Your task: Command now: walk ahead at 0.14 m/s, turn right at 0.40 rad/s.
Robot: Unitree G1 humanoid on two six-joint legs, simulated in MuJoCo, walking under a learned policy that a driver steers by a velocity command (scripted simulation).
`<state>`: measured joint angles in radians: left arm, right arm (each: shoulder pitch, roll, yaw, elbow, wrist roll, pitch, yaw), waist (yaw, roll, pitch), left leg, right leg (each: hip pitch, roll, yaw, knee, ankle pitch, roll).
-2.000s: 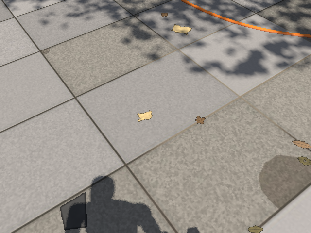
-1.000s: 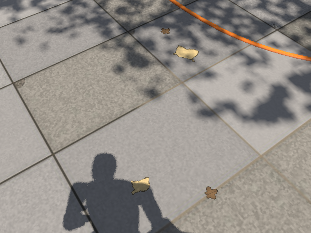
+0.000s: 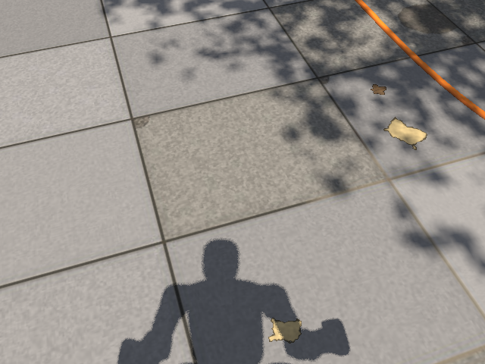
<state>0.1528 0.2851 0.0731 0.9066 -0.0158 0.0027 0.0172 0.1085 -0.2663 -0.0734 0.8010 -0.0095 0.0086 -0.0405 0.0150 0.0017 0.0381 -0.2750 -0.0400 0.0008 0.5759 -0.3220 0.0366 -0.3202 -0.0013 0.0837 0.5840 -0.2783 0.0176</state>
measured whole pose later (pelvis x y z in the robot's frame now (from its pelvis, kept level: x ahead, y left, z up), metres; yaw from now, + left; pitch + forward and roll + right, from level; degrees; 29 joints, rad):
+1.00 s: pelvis +0.37 -0.19 +0.00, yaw -35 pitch +3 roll +1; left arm 0.29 0.31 0.07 0.73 -0.02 0.01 0.03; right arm 0.03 -0.26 -0.04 0.67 -0.02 -0.08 0.02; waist 0.05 -0.02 0.05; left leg -0.47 -0.04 0.00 0.50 -0.08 0.04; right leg -0.36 0.10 0.15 1.19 -0.59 0.04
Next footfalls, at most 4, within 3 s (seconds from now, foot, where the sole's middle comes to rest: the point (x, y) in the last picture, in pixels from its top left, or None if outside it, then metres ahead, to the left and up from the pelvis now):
0.42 right None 0.20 -0.22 -0.77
0.90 left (330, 340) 0.54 -0.19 -0.77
1.22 right None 0.37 -0.36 -0.77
1.92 right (463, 305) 0.65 -0.58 -0.77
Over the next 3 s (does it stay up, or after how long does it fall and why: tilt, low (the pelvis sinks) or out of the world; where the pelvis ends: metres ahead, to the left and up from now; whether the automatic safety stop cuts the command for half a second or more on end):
stays up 1.05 -0.66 -0.01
